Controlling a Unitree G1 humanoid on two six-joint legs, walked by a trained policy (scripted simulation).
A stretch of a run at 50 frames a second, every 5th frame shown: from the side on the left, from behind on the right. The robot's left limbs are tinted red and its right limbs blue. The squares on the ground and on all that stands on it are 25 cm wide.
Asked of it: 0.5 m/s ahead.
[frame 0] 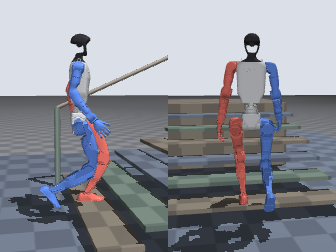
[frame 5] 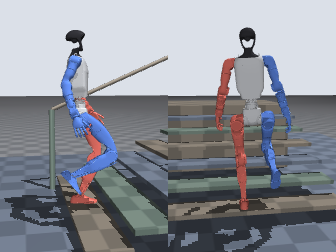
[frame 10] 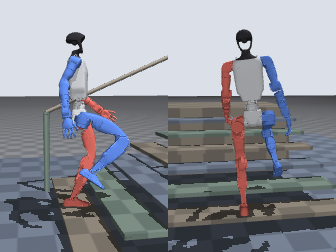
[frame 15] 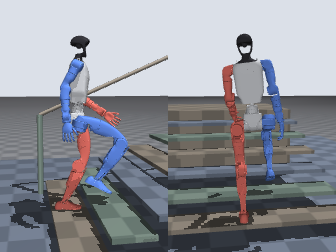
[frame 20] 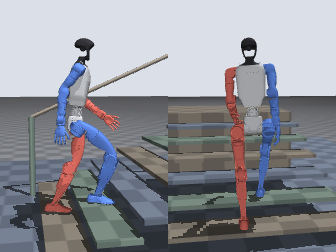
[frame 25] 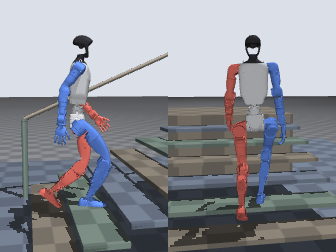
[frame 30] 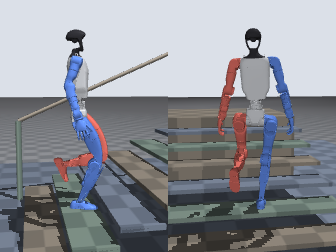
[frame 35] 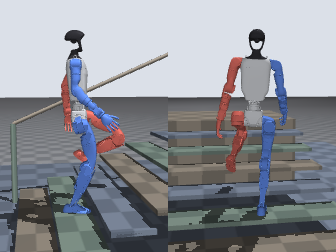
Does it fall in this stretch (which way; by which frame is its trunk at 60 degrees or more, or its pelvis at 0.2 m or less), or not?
no
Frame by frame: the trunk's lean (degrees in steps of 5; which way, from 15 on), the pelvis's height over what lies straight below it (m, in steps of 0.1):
0: 0, 0.7
5: 5, 0.8
10: 10, 0.8
15: 5, 0.8
20: 10, 0.8
25: 5, 0.7
30: 5, 0.7
35: 5, 0.8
